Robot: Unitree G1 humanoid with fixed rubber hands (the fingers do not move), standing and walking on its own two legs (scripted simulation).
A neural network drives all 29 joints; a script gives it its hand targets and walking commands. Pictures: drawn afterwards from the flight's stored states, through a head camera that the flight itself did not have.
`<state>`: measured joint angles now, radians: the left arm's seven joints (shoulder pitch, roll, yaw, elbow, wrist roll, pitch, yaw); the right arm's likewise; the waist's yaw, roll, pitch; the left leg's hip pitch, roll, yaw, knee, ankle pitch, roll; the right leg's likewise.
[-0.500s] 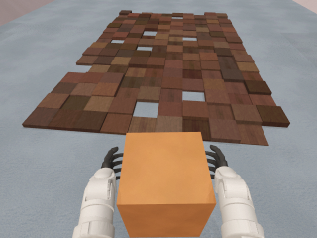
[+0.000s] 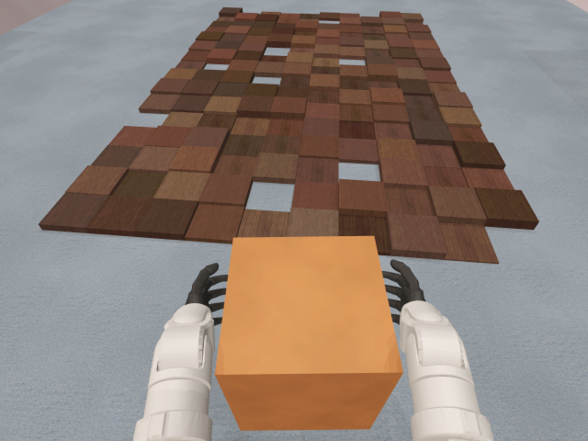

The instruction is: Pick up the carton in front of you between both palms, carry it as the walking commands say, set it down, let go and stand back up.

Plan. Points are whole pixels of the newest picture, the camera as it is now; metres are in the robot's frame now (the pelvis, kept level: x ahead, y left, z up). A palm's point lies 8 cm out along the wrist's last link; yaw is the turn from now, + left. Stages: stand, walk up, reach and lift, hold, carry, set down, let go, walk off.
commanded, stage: reach and lift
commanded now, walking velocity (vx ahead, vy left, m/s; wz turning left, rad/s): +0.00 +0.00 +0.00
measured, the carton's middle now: (304, 337) +0.29 +0.00 -0.04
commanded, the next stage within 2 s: hold in 0.32 s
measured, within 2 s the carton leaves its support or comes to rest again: neither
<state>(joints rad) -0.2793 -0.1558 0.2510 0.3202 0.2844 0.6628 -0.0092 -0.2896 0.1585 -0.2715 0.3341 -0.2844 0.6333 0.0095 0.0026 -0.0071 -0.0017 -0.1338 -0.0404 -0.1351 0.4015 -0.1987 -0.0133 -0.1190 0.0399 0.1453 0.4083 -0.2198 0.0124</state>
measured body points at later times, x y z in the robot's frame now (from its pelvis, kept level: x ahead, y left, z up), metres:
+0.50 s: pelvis +0.00 +0.00 +0.00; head -0.04 +0.00 +0.45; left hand +0.30 +0.15 +0.04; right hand +0.30 -0.15 +0.05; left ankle +0.02 +0.13 -0.74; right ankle +0.01 -0.13 -0.74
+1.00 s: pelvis -0.01 +0.00 +0.00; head -0.05 +0.00 +0.45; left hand +0.30 +0.15 +0.04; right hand +0.30 -0.15 +0.05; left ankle +0.02 +0.13 -0.74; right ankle +0.01 -0.13 -0.74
